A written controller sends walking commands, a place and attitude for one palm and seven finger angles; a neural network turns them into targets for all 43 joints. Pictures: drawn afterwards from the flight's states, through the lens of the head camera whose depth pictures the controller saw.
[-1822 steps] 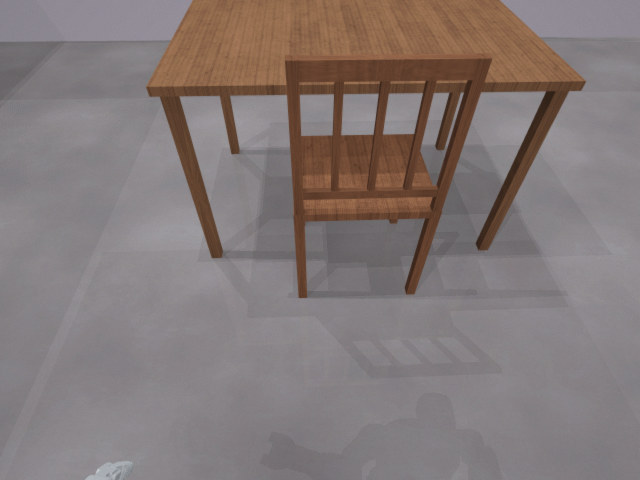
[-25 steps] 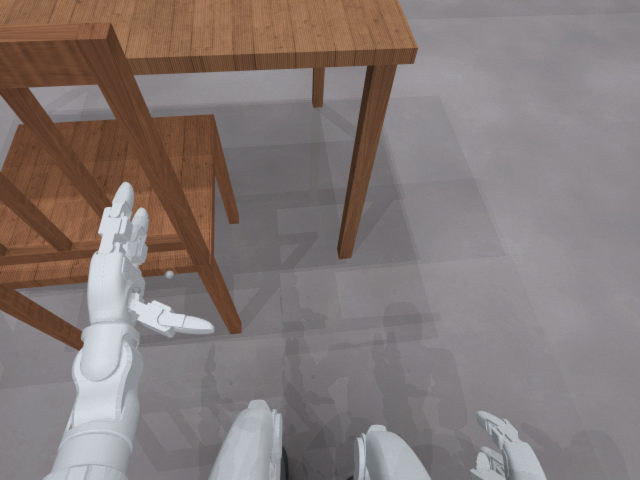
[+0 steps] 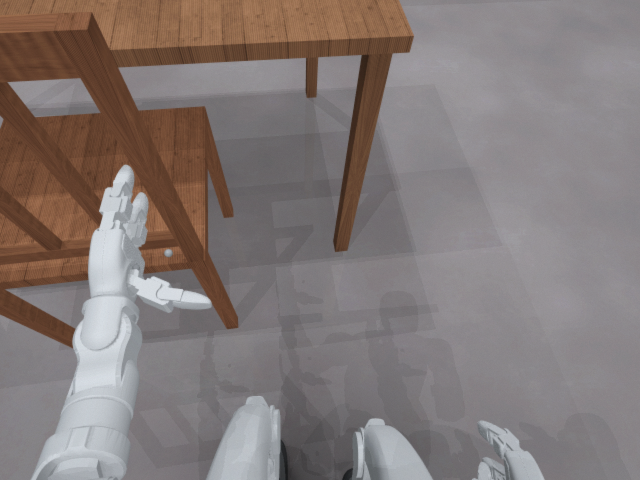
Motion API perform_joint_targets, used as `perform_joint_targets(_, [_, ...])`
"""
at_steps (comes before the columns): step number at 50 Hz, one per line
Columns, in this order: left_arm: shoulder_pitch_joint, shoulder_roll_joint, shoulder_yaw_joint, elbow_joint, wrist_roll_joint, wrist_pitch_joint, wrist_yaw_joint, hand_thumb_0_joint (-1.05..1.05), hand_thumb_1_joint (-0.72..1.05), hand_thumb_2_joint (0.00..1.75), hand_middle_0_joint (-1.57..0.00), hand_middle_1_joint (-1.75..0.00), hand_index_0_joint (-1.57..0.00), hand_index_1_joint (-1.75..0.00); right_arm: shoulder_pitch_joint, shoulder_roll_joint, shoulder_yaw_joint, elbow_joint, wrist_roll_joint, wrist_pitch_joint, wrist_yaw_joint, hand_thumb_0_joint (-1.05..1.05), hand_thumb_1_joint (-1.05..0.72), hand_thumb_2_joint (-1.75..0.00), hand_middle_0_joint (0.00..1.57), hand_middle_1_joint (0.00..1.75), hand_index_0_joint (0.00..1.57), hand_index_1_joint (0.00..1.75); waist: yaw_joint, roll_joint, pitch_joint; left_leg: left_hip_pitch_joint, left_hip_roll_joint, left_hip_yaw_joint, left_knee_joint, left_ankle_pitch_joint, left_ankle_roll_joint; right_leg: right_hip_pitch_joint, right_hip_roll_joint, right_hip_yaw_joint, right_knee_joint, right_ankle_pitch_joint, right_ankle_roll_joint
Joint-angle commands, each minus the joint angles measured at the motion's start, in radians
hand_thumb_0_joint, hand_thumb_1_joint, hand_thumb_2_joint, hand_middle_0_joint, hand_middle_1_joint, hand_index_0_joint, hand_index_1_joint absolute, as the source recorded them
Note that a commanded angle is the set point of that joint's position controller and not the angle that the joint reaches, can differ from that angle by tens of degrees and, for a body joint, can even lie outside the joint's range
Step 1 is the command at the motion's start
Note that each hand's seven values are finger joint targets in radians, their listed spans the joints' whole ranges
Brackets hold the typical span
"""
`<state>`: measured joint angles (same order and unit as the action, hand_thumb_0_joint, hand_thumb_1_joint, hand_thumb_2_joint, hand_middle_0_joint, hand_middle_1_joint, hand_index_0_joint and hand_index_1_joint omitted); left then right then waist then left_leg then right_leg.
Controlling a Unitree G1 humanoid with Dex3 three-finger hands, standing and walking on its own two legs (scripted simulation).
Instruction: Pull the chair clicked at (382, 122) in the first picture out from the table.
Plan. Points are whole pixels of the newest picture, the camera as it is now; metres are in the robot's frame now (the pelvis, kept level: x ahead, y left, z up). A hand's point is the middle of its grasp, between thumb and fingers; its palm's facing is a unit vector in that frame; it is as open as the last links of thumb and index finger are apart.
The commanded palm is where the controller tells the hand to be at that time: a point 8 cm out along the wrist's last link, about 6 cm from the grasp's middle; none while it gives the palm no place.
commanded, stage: push the fingers through the gap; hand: left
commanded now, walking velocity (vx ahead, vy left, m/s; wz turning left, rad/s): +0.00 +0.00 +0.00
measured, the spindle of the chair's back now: out of the picture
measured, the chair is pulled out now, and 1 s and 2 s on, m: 0.00 0.00 0.00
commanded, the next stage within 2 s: hook a spindle and tug to test in 1.20 s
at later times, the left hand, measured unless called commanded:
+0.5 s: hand (167, 219) +0.43 +0.21 +0.02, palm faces +0.16 -0.99 -0.02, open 16.9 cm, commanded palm +0.41 +0.25 +0.02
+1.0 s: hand (168, 191) +0.47 +0.21 +0.02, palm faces +0.13 -0.99 -0.04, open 16.9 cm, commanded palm +0.43 +0.25 +0.02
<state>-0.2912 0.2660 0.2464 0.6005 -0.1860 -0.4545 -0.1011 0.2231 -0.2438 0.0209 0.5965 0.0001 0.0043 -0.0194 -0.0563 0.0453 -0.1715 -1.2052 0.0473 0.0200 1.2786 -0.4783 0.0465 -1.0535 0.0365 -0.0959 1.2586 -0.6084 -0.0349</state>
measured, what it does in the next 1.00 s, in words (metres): stands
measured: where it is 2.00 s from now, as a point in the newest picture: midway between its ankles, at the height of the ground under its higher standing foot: outside the picture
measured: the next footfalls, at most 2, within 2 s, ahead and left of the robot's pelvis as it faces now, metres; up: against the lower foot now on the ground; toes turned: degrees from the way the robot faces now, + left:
none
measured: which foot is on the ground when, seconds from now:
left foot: down 0.00-1.00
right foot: down 0.00-1.00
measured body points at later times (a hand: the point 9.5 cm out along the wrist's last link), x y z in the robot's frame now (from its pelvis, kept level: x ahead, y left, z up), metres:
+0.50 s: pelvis +0.00 +0.00 +0.00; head +0.12 +0.02 +0.43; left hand +0.41 +0.26 +0.02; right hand +0.08 -0.26 -0.12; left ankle +0.06 +0.09 -0.62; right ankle +0.00 -0.11 -0.62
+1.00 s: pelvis +0.01 +0.01 +0.00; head +0.15 +0.03 +0.42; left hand +0.46 +0.27 +0.03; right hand +0.05 -0.26 -0.12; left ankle +0.06 +0.09 -0.62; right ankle +0.00 -0.11 -0.62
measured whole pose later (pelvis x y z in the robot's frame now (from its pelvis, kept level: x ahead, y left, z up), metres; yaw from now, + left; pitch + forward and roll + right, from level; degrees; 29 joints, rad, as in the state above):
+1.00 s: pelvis +0.01 +0.01 +0.00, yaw -2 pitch +26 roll -5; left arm -0.62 0.39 0.38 0.91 -0.13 -0.51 -0.13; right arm 0.29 -0.25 0.02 0.63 -0.03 0.09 0.00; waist -0.12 0.05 -0.16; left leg -1.27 0.06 0.02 1.29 -0.49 0.06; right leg -1.12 0.05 -0.09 1.25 -0.60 -0.02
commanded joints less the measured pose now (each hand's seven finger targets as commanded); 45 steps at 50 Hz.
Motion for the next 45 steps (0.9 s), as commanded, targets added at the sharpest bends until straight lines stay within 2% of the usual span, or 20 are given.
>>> perform_joint_targets(1, [-0.302, 0.194, 0.076, -0.163, -0.011, -0.092, 0.002, 0.0, -0.5, 0.3, -0.06, -0.08, -0.06, -0.08, 0.059, -0.153, -0.064, -0.088, -0.002, -0.035, -0.013, 0.0, -0.9, -0.9, 0.2, 0.3, 0.2, 0.3, -0.026, 0.001, -0.376, 0.398, -0.019, -0.084, -0.132, 0.228, -0.019, 0.071, 0.016, 0.07, -0.188, 0.284, 0.019])
perform_joint_targets(3, [-0.341, 0.224, 0.099, -0.133, -0.008, -0.109, 0.001, 0.0, -0.5, 0.3, -0.06, -0.08, -0.06, -0.08, 0.067, -0.155, -0.062, -0.077, -0.006, -0.037, -0.015, 0.0, -0.9, -0.9, 0.2, 0.3, 0.2, 0.3, -0.029, 0.013, -0.369, 0.378, -0.02, -0.086, -0.124, 0.21, -0.018, 0.056, 0.018, 0.075, -0.181, 0.264, 0.017])
perform_joint_targets(5, [-0.403, 0.223, 0.086, -0.102, 0.002, -0.122, -0.007, 0.0, -0.5, 0.3, -0.06, -0.08, -0.06, -0.08, 0.07, -0.154, -0.061, -0.067, -0.008, -0.035, -0.016, 0.0, -0.9, -0.9, 0.2, 0.3, 0.2, 0.3, -0.042, 0.039, -0.371, 0.391, -0.018, -0.089, -0.122, 0.198, -0.02, 0.029, 0.016, 0.075, -0.179, 0.246, 0.017])
perform_joint_targets(9, [-0.423, 0.24, 0.087, -0.095, 0.007, -0.124, -0.028, 0.0, -0.5, 0.3, -0.06, -0.08, -0.06, -0.08, 0.086, -0.163, -0.064, -0.067, -0.01, -0.032, -0.013, 0.0, -0.9, -0.9, 0.2, 0.3, 0.2, 0.3, -0.029, 0.1, -0.446, 0.476, -0.013, -0.1, -0.131, 0.254, -0.027, 0.018, 0.017, 0.066, -0.17, 0.27, 0.009])
perform_joint_targets(10, [-0.419, 0.218, 0.067, -0.102, 0.006, -0.119, -0.033, 0.0, -0.5, 0.3, -0.06, -0.08, -0.06, -0.08, 0.09, -0.163, -0.066, -0.067, -0.009, -0.031, -0.01, 0.0, -0.9, -0.9, 0.2, 0.3, 0.2, 0.3, -0.03, 0.117, -0.468, 0.511, -0.01, -0.102, -0.133, 0.283, -0.028, 0.012, 0.017, 0.062, -0.171, 0.286, 0.008])
perform_joint_targets(12, [-0.419, 0.238, 0.082, -0.072, 0.0, -0.102, -0.036, 0.0, -0.5, 0.3, -0.06, -0.08, -0.06, -0.08, 0.096, -0.168, -0.066, -0.064, -0.007, -0.024, -0.009, 0.0, -0.9, -0.9, 0.2, 0.3, 0.2, 0.3, -0.03, 0.092, -0.45, 0.495, -0.008, -0.107, -0.139, 0.27, -0.028, 0.019, 0.018, 0.059, -0.179, 0.279, 0.01])
perform_joint_targets(15, [-0.437, 0.228, 0.085, -0.025, -0.002, -0.084, -0.027, 0.0, -0.5, 0.3, -0.06, -0.08, -0.06, -0.08, 0.103, -0.17, -0.066, -0.06, -0.006, -0.015, -0.007, 0.0, -0.9, -0.9, 0.2, 0.3, 0.2, 0.3, -0.044, 0.046, -0.419, 0.464, -0.009, -0.109, -0.142, 0.249, -0.024, 0.013, 0.018, 0.055, -0.184, 0.267, 0.015])
perform_joint_targets(18, [-0.439, 0.282, 0.143, 0.008, 0.001, -0.085, -0.008, 0.0, -0.5, 0.3, -0.06, -0.08, -0.06, -0.08, 0.112, -0.171, -0.065, -0.062, -0.009, -0.008, -0.008, 0.0, -0.9, -0.9, 0.2, 0.3, 0.2, 0.3, -0.035, 0.019, -0.415, 0.409, -0.014, -0.096, -0.13, 0.251, -0.018, 0.052, 0.018, 0.066, -0.181, 0.288, 0.018])
perform_joint_targets(22, [-0.542, 0.29, 0.133, 0.028, 0.028, -0.12, 0.003, 0.0, -0.5, 0.3, -0.06, -0.08, -0.06, -0.08, 0.12, -0.166, -0.062, -0.052, -0.016, -0.001, -0.005, 0.0, -0.9, -0.9, 0.2, 0.3, 0.2, 0.3, -0.055, 0.057, -0.397, 0.417, -0.012, -0.094, -0.126, 0.221, -0.02, 0.009, 0.018, 0.068, -0.18, 0.25, 0.018])
perform_joint_targets(24, [-0.604, 0.313, 0.142, 0.037, 0.039, -0.14, 0.001, 0.0, -0.5, 0.3, -0.06, -0.08, -0.06, -0.08, 0.129, -0.171, -0.062, -0.043, -0.022, 0.0, -0.005, 0.0, -0.9, -0.9, 0.2, 0.3, 0.2, 0.3, -0.061, 0.081, -0.419, 0.439, -0.009, -0.103, -0.119, 0.223, -0.021, -0.016, 0.019, 0.067, -0.171, 0.24, 0.016])
perform_joint_targets(25, [-0.599, 0.313, 0.141, 0.05, 0.041, -0.143, -0.003, 0.0, -0.5, 0.3, -0.06, -0.08, -0.06, -0.08, 0.132, -0.172, -0.062, -0.044, -0.023, 0.002, -0.004, 0.0, -0.9, -0.9, 0.2, 0.3, 0.2, 0.3, -0.057, 0.092, -0.429, 0.445, -0.01, -0.104, -0.119, 0.227, -0.022, -0.017, 0.02, 0.068, -0.17, 0.241, 0.014])
perform_joint_targets(27, [-0.637, 0.3, 0.122, 0.079, 0.045, -0.144, -0.014, 0.0, -0.5, 0.3, -0.06, -0.08, -0.06, -0.08, 0.138, -0.174, -0.06, -0.038, -0.025, 0.005, -0.003, 0.0, -0.9, -0.9, 0.2, 0.3, 0.2, 0.3, -0.07, 0.11, -0.426, 0.464, -0.007, -0.111, -0.123, 0.228, -0.024, -0.037, 0.02, 0.061, -0.171, 0.235, 0.012])
perform_joint_targets(28, [-0.646, 0.301, 0.125, 0.088, 0.042, -0.143, -0.019, 0.0, -0.5, 0.3, -0.06, -0.08, -0.06, -0.08, 0.147, -0.177, -0.063, -0.032, -0.027, 0.006, -0.003, 0.0, -0.9, -0.9, 0.2, 0.3, 0.2, 0.3, -0.076, 0.098, -0.442, 0.477, -0.006, -0.117, -0.119, 0.25, -0.022, -0.039, 0.02, 0.058, -0.166, 0.25, 0.012])
perform_joint_targets(31, [-0.618, 0.318, 0.142, 0.118, 0.035, -0.125, -0.033, 0.0, -0.5, 0.3, -0.06, -0.08, -0.06, -0.08, 0.154, -0.183, -0.064, -0.034, -0.025, 0.018, -0.002, 0.0, -0.9, -0.9, 0.2, 0.3, 0.2, 0.3, -0.064, 0.084, -0.48, 0.479, -0.005, -0.111, -0.115, 0.288, -0.021, -0.008, 0.02, 0.06, -0.168, 0.286, 0.015])
perform_joint_targets(35, [-0.65, 0.319, 0.148, 0.167, 0.036, -0.104, -0.033, 0.0, -0.5, 0.3, -0.06, -0.08, -0.06, -0.08, 0.167, -0.183, -0.062, -0.029, -0.023, 0.031, 0.002, 0.0, -0.9, -0.9, 0.2, 0.3, 0.2, 0.3, -0.073, 0.086, -0.447, 0.467, -0.003, -0.116, -0.116, 0.281, -0.021, -0.035, 0.02, 0.052, -0.168, 0.276, 0.016])
perform_joint_targets(38, [-0.723, 0.361, 0.173, 0.17, 0.044, -0.119, -0.02, 0.0, -0.5, 0.3, -0.06, -0.08, -0.06, -0.08, 0.174, -0.184, -0.058, -0.025, -0.028, 0.034, -0.001, 0.0, -0.9, -0.9, 0.2, 0.3, 0.2, 0.3, -0.087, 0.071, -0.45, 0.441, -0.003, -0.117, -0.102, 0.275, -0.015, -0.04, 0.021, 0.059, -0.159, 0.273, 0.017])
perform_joint_targets(40, [-0.754, 0.385, 0.188, 0.158, 0.056, -0.135, -0.014, 0.0, -0.5, 0.3, -0.06, -0.08, -0.06, -0.08, 0.18, -0.182, -0.058, -0.022, -0.032, 0.035, 0.001, 0.0, -0.9, -0.9, 0.2, 0.3, 0.2, 0.3, -0.08, 0.106, -0.479, 0.465, -0.001, -0.118, -0.099, 0.296, -0.019, -0.043, 0.023, 0.057, -0.151, 0.278, 0.016])
perform_joint_targets(42, [-0.709, 0.389, 0.199, 0.15, 0.059, -0.144, -0.013, 0.0, -0.5, 0.3, -0.06, -0.08, -0.06, -0.08, 0.185, -0.182, -0.061, -0.028, -0.034, 0.041, 0.004, 0.0, -0.9, -0.9, 0.2, 0.3, 0.2, 0.3, -0.064, 0.111, -0.512, 0.497, -0.001, -0.115, -0.101, 0.344, -0.022, -0.02, 0.025, 0.056, -0.149, 0.316, 0.013])
perform_joint_targets(43, [-0.706, 0.381, 0.193, 0.138, 0.056, -0.148, -0.016, 0.0, -0.5, 0.3, -0.06, -0.08, -0.06, -0.08, 0.185, -0.182, -0.063, -0.029, -0.036, 0.043, 0.006, 0.0, -0.9, -0.9, 0.2, 0.3, 0.2, 0.3, -0.068, 0.12, -0.533, 0.522, 0.001, -0.119, -0.1, 0.377, -0.021, -0.022, 0.026, 0.055, -0.144, 0.337, 0.011])
perform_joint_targets(45, [-0.645, 0.352, 0.173, 0.114, 0.054, -0.141, -0.024, 0.0, -0.5, 0.3, -0.06, -0.08, -0.06, -0.08, 0.185, -0.177, -0.064, -0.037, -0.034, 0.052, 0.014, 0.0, -0.9, -0.9, 0.2, 0.3, 0.2, 0.3, -0.053, 0.142, -0.554, 0.558, 0.002, -0.116, -0.109, 0.413, -0.028, -0.006, 0.027, 0.05, -0.151, 0.361, 0.01])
